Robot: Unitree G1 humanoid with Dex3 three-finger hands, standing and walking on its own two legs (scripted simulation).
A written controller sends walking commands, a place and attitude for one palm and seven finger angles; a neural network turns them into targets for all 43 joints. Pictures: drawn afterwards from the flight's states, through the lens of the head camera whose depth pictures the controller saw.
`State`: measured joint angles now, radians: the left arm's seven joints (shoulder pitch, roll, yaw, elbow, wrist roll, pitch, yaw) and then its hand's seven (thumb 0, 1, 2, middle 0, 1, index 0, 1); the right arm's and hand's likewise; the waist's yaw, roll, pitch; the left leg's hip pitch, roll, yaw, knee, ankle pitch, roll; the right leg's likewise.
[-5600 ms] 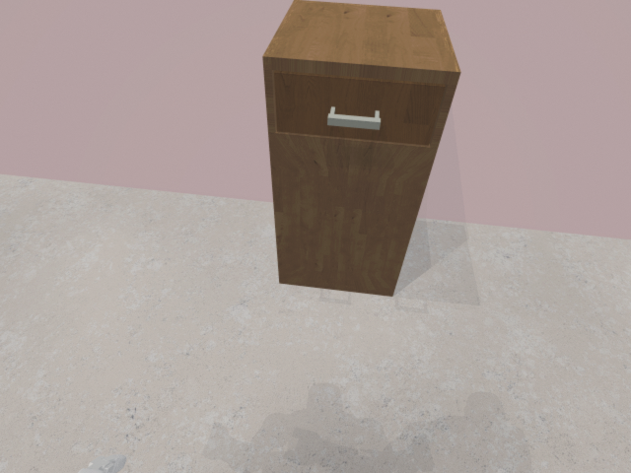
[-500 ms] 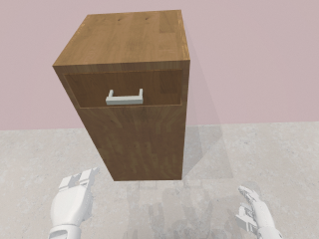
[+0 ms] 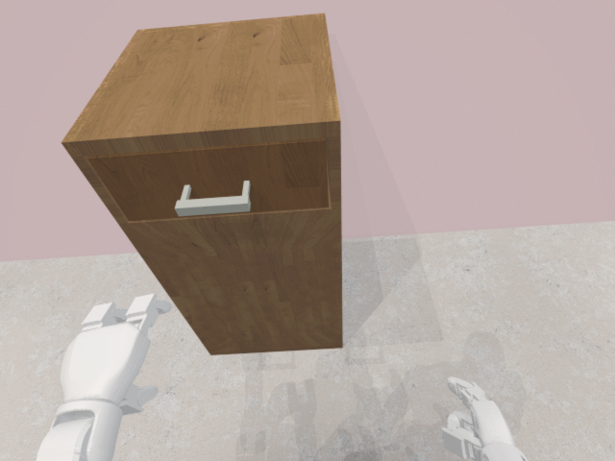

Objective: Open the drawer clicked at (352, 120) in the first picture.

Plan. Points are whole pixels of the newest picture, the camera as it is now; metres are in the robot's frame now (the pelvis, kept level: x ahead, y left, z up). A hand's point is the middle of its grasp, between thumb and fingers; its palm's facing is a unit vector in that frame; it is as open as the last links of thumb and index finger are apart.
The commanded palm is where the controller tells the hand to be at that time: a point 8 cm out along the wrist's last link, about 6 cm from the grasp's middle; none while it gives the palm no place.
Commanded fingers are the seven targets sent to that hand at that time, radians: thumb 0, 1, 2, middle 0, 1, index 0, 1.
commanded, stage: raise the hand with hooked fingers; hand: left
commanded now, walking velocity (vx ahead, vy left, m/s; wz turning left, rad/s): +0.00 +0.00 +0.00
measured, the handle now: (215, 197) +0.52 +0.23 +0.02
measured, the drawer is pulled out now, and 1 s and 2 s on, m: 0.00 0.00 0.00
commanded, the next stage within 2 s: move the hooked fingers above the handle in 1.04 s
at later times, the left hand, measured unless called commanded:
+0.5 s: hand (86, 277) +0.29 +0.30 +0.12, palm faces +0.17 -0.10 -0.98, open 13.6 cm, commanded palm +0.26 +0.31 +0.17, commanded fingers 0.00 -0.50 0.30 -0.30 -1.20 -0.30 -1.20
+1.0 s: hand (52, 275) +0.28 +0.32 +0.14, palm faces +0.14 -0.09 -0.99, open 13.8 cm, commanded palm +0.25 +0.33 +0.19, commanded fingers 0.00 -0.50 0.30 -0.30 -1.20 -0.30 -1.20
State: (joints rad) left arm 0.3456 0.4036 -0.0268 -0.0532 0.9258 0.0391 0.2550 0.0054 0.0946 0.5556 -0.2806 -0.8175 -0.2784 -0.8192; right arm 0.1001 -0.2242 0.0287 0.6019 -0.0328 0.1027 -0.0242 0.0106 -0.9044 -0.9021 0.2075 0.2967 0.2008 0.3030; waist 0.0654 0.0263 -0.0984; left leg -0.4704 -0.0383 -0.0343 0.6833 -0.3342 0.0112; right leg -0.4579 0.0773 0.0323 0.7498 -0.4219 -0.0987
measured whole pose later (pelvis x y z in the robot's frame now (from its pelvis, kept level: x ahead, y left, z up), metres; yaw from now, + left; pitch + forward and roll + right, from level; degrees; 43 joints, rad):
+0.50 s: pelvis -0.01 +0.07 +0.02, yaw +0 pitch +1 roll +0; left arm -0.02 0.45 -0.12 -0.04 0.94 0.20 0.15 0.00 -0.44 0.33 -0.32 -1.16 -0.32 -1.17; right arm 0.07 -0.22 0.01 0.61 0.02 0.13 -0.05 0.01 -0.91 -0.90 0.20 0.30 0.20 0.30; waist 0.07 0.06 -0.06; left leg -0.29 -0.09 -0.04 0.56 -0.29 0.05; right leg -0.25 0.03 0.06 0.57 -0.34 -0.01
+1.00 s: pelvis -0.03 +0.09 +0.02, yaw +1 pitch +0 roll +0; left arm -0.12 0.49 -0.09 -0.03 0.92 0.09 0.07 0.00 -0.49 0.30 -0.33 -1.20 -0.33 -1.20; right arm 0.16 -0.25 0.00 0.66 0.01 0.11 -0.01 0.01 -0.91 -0.90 0.20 0.30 0.20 0.30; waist 0.09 0.07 0.01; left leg -0.26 -0.11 -0.05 0.46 -0.20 0.07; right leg -0.22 0.00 0.05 0.48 -0.27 0.00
